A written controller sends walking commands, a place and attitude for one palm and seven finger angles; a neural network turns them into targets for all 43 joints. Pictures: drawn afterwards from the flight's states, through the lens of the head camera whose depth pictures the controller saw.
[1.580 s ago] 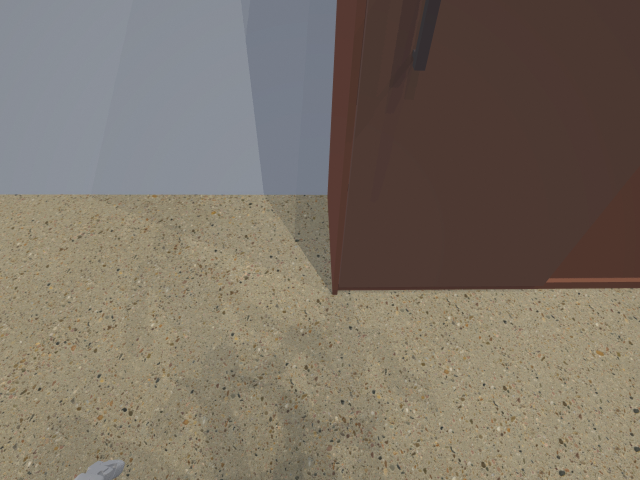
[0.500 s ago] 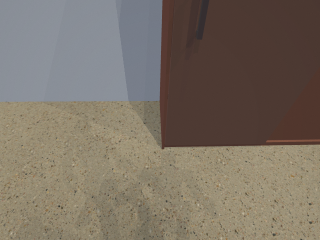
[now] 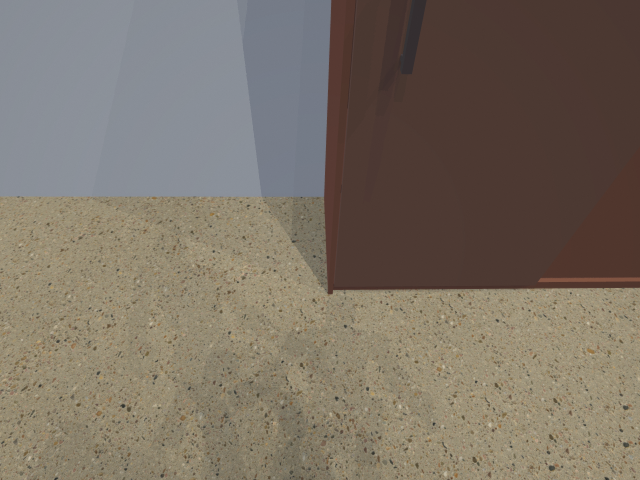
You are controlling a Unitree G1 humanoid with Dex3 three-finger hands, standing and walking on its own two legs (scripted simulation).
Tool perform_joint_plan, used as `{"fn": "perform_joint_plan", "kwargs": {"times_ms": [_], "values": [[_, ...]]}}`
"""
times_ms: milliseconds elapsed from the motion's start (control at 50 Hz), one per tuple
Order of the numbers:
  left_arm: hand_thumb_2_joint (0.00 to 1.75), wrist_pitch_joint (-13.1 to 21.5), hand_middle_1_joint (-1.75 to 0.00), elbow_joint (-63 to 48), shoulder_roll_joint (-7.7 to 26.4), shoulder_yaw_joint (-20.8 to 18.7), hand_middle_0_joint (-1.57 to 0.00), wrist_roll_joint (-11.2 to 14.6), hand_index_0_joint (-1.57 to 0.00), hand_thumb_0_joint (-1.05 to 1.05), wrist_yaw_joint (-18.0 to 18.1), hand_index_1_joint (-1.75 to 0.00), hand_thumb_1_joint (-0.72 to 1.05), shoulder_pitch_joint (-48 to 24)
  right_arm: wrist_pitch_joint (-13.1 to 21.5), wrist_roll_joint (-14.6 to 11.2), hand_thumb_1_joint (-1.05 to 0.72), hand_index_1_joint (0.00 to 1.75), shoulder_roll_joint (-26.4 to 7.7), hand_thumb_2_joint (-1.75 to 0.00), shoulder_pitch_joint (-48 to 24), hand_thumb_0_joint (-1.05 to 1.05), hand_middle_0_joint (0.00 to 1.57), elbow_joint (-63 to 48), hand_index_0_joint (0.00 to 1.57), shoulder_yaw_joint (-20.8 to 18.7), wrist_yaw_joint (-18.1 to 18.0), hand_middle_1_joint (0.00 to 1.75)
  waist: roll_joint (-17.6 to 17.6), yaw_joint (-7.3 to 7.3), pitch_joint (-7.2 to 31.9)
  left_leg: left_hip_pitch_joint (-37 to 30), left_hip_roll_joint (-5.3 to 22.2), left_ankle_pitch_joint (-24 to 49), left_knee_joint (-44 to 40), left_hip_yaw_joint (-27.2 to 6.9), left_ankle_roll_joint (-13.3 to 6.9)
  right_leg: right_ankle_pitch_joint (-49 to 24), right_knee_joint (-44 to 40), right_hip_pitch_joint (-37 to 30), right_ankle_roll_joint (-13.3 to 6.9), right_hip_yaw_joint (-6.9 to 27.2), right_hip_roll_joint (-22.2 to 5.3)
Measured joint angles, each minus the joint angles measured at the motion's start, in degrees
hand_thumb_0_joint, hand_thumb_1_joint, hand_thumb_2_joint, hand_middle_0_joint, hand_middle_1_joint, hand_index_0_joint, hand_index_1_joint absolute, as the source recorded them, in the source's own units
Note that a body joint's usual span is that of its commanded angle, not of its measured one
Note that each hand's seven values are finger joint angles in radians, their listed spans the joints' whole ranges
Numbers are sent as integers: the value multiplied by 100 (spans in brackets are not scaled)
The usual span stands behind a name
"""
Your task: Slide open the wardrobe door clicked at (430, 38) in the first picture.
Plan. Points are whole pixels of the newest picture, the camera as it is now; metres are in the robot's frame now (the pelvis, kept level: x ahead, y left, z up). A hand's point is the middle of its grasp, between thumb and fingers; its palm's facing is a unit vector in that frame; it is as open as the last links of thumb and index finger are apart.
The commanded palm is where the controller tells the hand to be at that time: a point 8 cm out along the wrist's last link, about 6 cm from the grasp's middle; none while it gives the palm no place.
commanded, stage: walk to a spot facing it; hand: left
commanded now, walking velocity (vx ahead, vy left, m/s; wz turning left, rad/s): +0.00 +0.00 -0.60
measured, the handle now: (416, 1) +0.87 -0.12 +0.24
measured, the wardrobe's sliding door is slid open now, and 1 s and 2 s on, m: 0.00 0.00 0.00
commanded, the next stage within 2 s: none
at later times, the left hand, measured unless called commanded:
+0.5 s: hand out of the picture +0.05 +0.16 -0.17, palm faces -0.16 -0.95 -0.25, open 7.4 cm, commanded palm none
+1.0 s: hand out of the picture +0.14 +0.21 -0.18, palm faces -0.43 -0.87 -0.22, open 7.4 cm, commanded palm none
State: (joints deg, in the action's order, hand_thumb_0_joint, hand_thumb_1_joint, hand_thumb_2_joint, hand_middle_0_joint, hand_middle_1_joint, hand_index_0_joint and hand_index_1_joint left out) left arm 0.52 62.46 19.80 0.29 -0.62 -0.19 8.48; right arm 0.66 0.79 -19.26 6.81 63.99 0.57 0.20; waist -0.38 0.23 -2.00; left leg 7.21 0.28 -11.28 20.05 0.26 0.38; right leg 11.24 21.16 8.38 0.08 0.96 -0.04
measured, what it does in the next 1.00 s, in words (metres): steps on the spot, turning right: left foot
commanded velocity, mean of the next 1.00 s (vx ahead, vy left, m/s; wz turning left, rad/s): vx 0.00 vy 0.00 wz -0.60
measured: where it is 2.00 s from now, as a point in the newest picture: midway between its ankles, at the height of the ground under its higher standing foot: outside the picture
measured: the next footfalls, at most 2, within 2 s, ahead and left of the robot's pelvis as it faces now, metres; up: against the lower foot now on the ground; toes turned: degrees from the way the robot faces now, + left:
left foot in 0.84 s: +0.03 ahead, +0.12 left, +0.00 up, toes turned -27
right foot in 1.32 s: -0.12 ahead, -0.08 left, +0.00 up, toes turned -49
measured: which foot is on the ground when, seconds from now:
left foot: down 0.00-0.36, up 0.38-0.82, down 0.84-1.00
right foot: down 0.00-0.84, up 0.86-1.00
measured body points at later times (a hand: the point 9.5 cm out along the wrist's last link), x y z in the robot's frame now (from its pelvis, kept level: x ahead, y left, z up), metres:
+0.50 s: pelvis -0.03 -0.03 -0.02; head +0.01 -0.05 +0.43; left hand +0.06 +0.21 -0.15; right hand +0.00 -0.29 -0.17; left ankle -0.01 +0.13 -0.68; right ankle +0.00 -0.10 -0.75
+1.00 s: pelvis -0.04 +0.05 +0.00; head +0.00 +0.07 +0.44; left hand +0.16 +0.26 -0.16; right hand -0.09 -0.22 -0.12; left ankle +0.00 +0.14 -0.75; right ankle -0.09 -0.07 -0.66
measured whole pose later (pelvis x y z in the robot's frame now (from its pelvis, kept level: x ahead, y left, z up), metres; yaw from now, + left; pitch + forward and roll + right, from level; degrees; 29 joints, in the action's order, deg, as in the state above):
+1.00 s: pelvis -0.04 +0.05 +0.00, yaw -31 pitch +0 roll -2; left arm -4.2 51.7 17.4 -6.4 -1.8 -1.9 12.9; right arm -0.7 1.5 -11.3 11.9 51.6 -1.1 -1.8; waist -3.3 1.6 -2.0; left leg 10.7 2.0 -15.7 26.1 3.9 -1.6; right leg 20.2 63.9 31.9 4.0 3.1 3.6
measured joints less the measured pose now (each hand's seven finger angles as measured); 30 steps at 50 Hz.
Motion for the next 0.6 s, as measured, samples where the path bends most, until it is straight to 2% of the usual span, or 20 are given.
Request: {"fn": "perform_joint_plan", "kwargs": {"times_ms": [100,240,300,340,360,400,460,520,600], "values": [[89,-112,-30,-136,-54,-67,-20,-2,-20,0,46,-30,91,91,-51,12,-91,30,75,-89,-44,1,20,-154,21,-55,-72,30,3,71,-14,116,70,-137,234,163,24,69,243,194,-10,159,74],[89,-337,-30,-511,-320,-154,-20,-34,-20,0,-9,-30,91,348,-181,26,-91,30,444,-89,57,1,20,-642,20,-156,-111,30,-82,69,-120,488,201,-530,957,563,48,394,1198,842,-36,529,236],[89,-386,-30,-671,-454,-207,-20,-42,-20,0,-55,-30,91,422,-208,38,-91,30,573,-89,109,1,20,-753,20,-197,-94,30,-110,126,-248,562,279,-704,1275,789,76,842,1944,1180,14,244,162],[89,-371,-30,-772,-571,-241,-20,-51,-20,0,-89,-30,91,502,-233,50,-91,30,598,-89,159,1,20,-803,21,-230,-85,30,-11,155,-309,638,418,-890,1615,884,142,842,1944,1139,-4,-13,119],[89,-329,-30,-815,-637,-251,-20,-76,-20,0,-94,-30,91,530,-264,43,-91,30,591,-89,175,1,20,-821,21,-255,-82,30,95,138,-331,802,538,-977,1966,854,153,765,1957,1156,-152,-83,201],[89,-257,-30,-898,-751,-242,-20,-73,-20,0,-57,-30,91,567,-360,26,-91,30,593,-89,187,1,20,-830,21,-297,-94,30,186,118,-360,1298,456,-1500,3003,455,188,747,1968,1210,-369,-128,287],[89,-239,-30,-952,-890,-239,-20,-47,-20,0,-5,-30,91,618,-415,29,-91,30,597,-89,147,1,20,-832,20,-334,-83,30,200,164,-393,1822,279,-1352,4061,81,227,462,1521,1110,-439,-8,380],[89,-242,-30,-953,-940,-247,-20,-34,-20,0,-1,-30,91,680,-389,46,-91,30,610,-89,131,1,20,-894,20,-353,-79,30,140,154,-334,2014,239,-1049,4233,-8,296,137,1041,1025,-452,178,436],[89,-233,-30,-957,-922,-295,-20,-34,-20,0,-6,-30,91,724,-370,52,-91,30,598,-89,106,1,20,-967,20,-377,-102,30,57,158,-221,1963,214,-942,3990,-99,353,-157,658,1003,-421,449,510]]}}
